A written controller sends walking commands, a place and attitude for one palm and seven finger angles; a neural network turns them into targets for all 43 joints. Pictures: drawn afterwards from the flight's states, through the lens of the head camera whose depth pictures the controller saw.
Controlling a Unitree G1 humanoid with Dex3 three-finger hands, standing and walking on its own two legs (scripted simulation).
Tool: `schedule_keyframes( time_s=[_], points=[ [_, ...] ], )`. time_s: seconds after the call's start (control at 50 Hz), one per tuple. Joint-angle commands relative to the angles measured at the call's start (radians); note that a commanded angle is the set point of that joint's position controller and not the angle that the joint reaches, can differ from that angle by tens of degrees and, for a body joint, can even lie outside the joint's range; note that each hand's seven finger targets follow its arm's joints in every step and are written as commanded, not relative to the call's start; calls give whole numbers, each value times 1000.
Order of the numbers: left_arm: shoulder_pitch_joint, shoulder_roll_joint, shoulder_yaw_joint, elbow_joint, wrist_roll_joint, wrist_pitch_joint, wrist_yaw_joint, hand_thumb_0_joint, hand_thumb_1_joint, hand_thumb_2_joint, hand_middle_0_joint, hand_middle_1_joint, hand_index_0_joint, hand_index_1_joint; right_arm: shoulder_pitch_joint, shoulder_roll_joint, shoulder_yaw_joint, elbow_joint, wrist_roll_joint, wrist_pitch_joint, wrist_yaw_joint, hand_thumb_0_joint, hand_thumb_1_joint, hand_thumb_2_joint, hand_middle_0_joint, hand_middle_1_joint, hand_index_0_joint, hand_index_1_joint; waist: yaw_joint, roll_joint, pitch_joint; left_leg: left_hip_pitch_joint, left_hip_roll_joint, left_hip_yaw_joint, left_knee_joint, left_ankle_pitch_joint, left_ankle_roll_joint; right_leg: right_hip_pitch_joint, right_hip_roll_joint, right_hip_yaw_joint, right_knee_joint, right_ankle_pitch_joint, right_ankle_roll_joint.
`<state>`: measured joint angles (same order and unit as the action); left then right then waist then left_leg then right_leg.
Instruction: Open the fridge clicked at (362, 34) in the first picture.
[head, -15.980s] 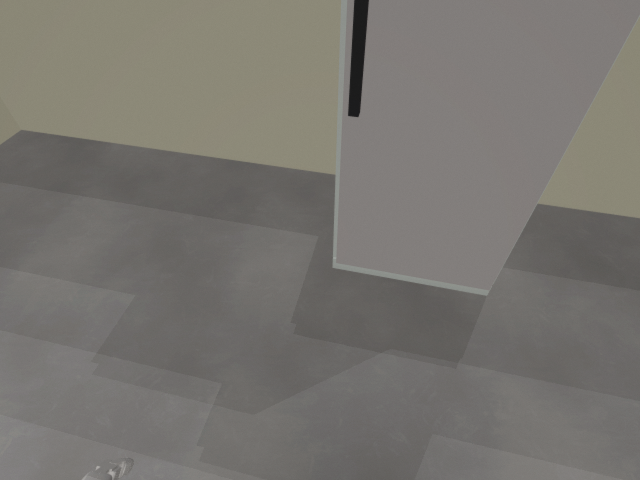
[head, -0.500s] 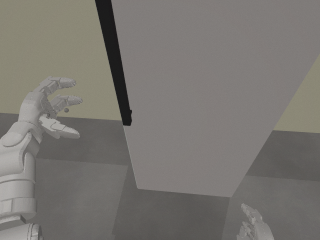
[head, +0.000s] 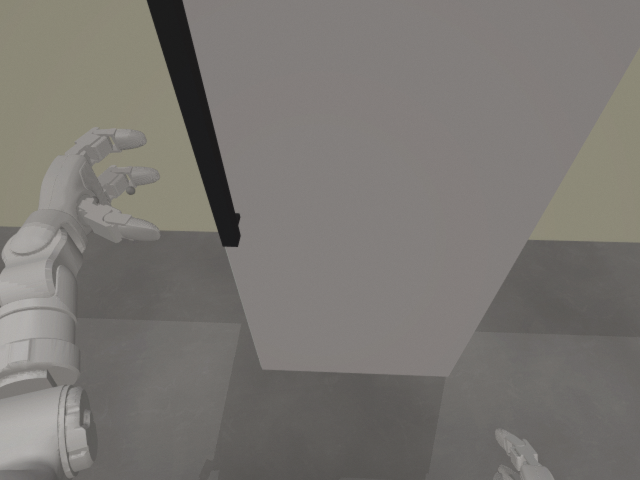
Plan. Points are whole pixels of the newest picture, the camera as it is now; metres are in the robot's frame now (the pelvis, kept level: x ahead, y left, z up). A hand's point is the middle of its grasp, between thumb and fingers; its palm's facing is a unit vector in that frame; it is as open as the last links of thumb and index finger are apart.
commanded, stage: move the hooked fingers beside the handle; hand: left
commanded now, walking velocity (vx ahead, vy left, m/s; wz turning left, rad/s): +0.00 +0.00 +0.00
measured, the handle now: (208, 131) +0.51 +0.18 +0.18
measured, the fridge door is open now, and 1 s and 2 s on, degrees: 0 0 0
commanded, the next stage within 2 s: none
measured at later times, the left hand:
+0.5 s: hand (161, 153) +0.47 +0.23 +0.18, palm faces +0.01 -1.00 +0.01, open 14.0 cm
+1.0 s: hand (150, 167) +0.43 +0.23 +0.18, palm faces +0.01 -1.00 +0.01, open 14.0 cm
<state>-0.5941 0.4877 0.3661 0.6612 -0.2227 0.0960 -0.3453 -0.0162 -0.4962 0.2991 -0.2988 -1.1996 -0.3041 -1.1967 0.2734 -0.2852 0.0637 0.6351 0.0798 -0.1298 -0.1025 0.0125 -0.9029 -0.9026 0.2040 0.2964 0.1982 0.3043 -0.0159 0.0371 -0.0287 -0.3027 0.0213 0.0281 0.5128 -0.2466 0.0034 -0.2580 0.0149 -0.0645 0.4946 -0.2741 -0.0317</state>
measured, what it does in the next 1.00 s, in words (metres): stands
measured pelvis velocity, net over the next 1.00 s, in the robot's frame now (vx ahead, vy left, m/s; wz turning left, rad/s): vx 0.00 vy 0.01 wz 0.00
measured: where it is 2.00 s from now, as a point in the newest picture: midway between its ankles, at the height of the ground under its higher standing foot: outside the picture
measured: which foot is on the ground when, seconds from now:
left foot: down 0.00-1.00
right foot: down 0.00-1.00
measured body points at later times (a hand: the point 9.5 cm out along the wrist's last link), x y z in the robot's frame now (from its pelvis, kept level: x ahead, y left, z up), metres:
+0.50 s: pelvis +0.00 +0.01 +0.00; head +0.04 +0.01 +0.44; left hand +0.46 +0.28 +0.18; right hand +0.06 -0.26 -0.12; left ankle +0.01 +0.12 -0.74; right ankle -0.01 -0.10 -0.74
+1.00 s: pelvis +0.00 +0.01 +0.00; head +0.02 +0.01 +0.45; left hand +0.43 +0.29 +0.18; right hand +0.11 -0.25 -0.11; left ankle +0.01 +0.12 -0.74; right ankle -0.01 -0.10 -0.74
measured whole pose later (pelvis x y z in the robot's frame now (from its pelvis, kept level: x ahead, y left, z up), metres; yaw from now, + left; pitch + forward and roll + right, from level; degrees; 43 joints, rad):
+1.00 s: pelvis +0.00 +0.01 +0.00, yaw +0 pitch +4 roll -1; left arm -0.77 0.47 0.32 0.87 -0.20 -0.02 -0.31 -0.02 -0.50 0.30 -0.30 -1.20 -0.30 -1.20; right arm 0.31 -0.29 0.05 0.65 0.07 -0.08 -0.08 0.01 -0.90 -0.90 0.20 0.30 0.20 0.30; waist -0.04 0.03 -0.06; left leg -0.38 0.01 0.03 0.57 -0.27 0.02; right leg -0.32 0.01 -0.06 0.53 -0.28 -0.02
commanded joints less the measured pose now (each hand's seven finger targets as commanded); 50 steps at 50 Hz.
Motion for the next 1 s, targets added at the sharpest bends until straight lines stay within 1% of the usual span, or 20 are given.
schedule_keyframes(
  time_s=[0.0,0.04,0.1,0.14,0.26,0.3,0.32,0.42,0.46,0.5,0.54,0.6,0.62,0.7,0.74,0.82,0.86,0.9,0.92,0.98],
  points=[
    [-508,299,66,-216,-27,-131,-10,0,-500,300,-300,-1200,-300,-1200,-21,-133,-56,-128,-4,-47,-14,0,-900,-900,200,300,200,300,-13,-4,-339,183,-23,-33,-15,242,49,66,-12,55,-47,336,12],
    [-501,315,81,-156,-22,-129,-18,0,-500,300,-300,-1200,-300,-1200,-12,-138,-58,-118,-2,-41,-14,0,-900,-900,200,300,200,300,-13,2,-328,164,-22,-28,-16,235,47,61,-14,58,-41,353,14],
    [-503,314,66,-2,-9,-106,-23,0,-500,300,-300,-1200,-300,-1200,12,-148,-60,-99,2,-26,-12,0,-900,-900,200,300,200,300,-25,-41,-230,95,-19,-27,-21,172,47,6,-16,51,-52,282,16],
    [-568,290,26,55,6,-96,-22,0,-500,300,-300,-1200,-300,-1200,20,-151,-60,-96,3,-22,-11,0,-900,-900,200,300,200,300,-41,-11,-186,76,-19,-33,-22,139,45,-48,-17,49,-53,240,15],
    [-715,325,45,-40,12,-199,-4,0,-500,300,-300,-1200,-300,-1200,72,-154,-73,-94,-11,-19,-5,0,-900,-900,200,300,200,300,-48,25,-391,179,-15,-46,10,248,44,-2,-6,53,-19,325,11],
    [-722,294,24,7,0,-217,-2,0,-500,300,-300,-1200,-300,-1200,85,-154,-73,-85,-12,-18,-5,0,-900,-900,200,300,200,300,-61,-17,-365,158,-13,-41,11,233,49,-9,-3,50,-24,310,15],
    [-743,347,70,37,8,-221,3,0,-500,300,-300,-1200,-300,-1200,93,-160,-75,-72,-14,-17,-5,0,-900,-900,200,300,200,300,-59,-21,-360,141,-12,-45,9,217,48,-11,-3,53,-23,303,16],
    [-740,339,45,174,55,-209,18,0,-500,300,-300,-1200,-300,-1200,120,-164,-73,-60,-17,-3,6,0,-900,-900,200,300,200,300,-59,47,-296,97,-14,-41,10,210,43,-64,-7,47,-14,282,10],
    [-682,354,63,206,63,-208,20,0,-500,300,-300,-1200,-300,-1200,135,-168,-77,-70,-20,6,9,0,-900,-900,200,300,200,300,-46,10,-310,82,-11,-38,13,229,43,-48,-6,44,-5,304,10],
    [-652,313,44,154,50,-227,15,0,-500,300,-300,-1200,-300,-1200,141,-165,-83,-88,-23,9,14,0,-900,-900,200,300,200,300,-37,16,-374,117,-10,-37,23,290,41,-21,-2,39,9,343,5],
    [-647,334,69,58,40,-248,11,0,-500,300,-300,-1200,-300,-1200,135,-167,-87,-100,-24,10,18,0,-900,-900,200,300,200,300,-27,33,-439,170,-2,-44,26,342,36,-11,4,42,18,376,7],
    [-612,324,80,-36,10,-257,7,0,-500,300,-300,-1200,-300,-1200,128,-164,-91,-110,-23,16,21,0,-900,-900,200,300,200,300,-22,12,-457,197,3,-39,32,415,41,22,7,40,17,426,8],
    [-587,347,115,-53,7,-247,7,0,-500,300,-300,-1200,-300,-1200,119,-162,-92,-113,-22,15,24,0,-900,-900,200,300,200,300,-9,19,-448,195,4,-38,29,413,41,23,10,44,17,436,10],
    [-570,283,55,-41,15,-190,16,0,-500,300,-300,-1200,-300,-1200,98,-156,-87,-118,-12,23,21,0,-900,-900,200,300,200,300,-28,34,-296,130,-2,-25,5,305,45,-26,6,35,-8,351,8],
    [-569,324,84,-3,29,-165,25,0,-500,300,-300,-1200,-300,-1200,99,-161,-85,-109,-13,26,18,0,-900,-900,200,300,200,300,-31,20,-272,108,-4,-28,1,264,46,-38,7,38,-13,331,9],
    [-630,247,13,-128,20,-182,24,0,-500,300,-300,-1200,-300,-1200,82,-150,-86,-122,-12,20,14,0,-900,-900,200,300,200,300,-43,79,-367,202,-3,-43,16,314,40,-41,6,38,-7,338,5],
    [-686,204,-24,-143,9,-192,23,0,-500,300,-300,-1200,-300,-1200,76,-147,-82,-113,-13,13,10,0,-900,-900,200,300,200,300,-63,78,-366,242,1,-57,15,291,35,-79,10,33,-18,299,6],
    [-675,195,-31,-73,-7,-186,23,0,-500,300,-300,-1200,-300,-1200,75,-148,-76,-99,-10,13,4,0,-900,-900,200,300,200,300,-74,12,-300,193,-1,-52,9,230,42,-81,9,31,-34,264,7],
    [-677,234,7,-11,-4,-176,29,0,-500,300,-300,-1200,-300,-1200,73,-152,-75,-88,-10,14,1,0,-900,-900,200,300,200,300,-72,-31,-271,154,-4,-55,4,179,44,-87,8,34,-38,240,10],
    [-732,232,-15,133,23,-155,39,0,-500,300,-300,-1200,-300,-1200,76,-155,-67,-74,-11,16,-2,0,-900,-900,200,300,200,300,-81,-34,-201,77,-12,-56,-9,83,44,-124,-6,37,-44,155,12]
  ],
)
